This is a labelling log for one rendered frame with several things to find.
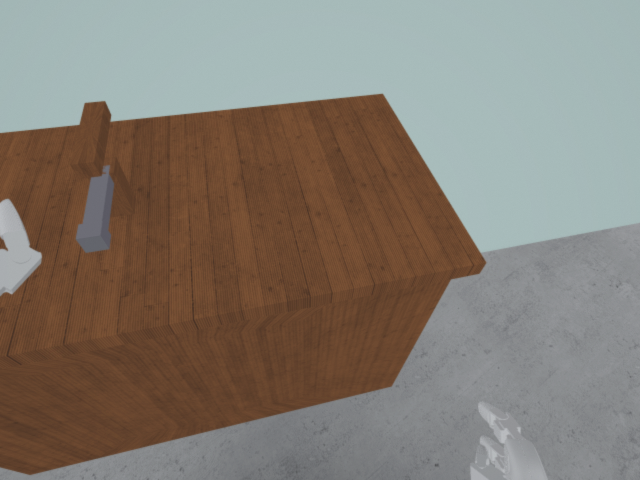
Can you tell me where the tap lever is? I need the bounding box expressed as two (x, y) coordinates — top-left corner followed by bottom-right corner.
(76, 165), (114, 253)

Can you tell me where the left robot hand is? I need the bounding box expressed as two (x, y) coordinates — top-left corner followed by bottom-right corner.
(0, 199), (42, 296)

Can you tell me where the counter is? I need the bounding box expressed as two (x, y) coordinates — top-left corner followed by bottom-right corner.
(0, 94), (486, 475)

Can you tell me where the right robot hand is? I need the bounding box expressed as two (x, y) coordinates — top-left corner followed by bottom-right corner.
(470, 401), (548, 480)

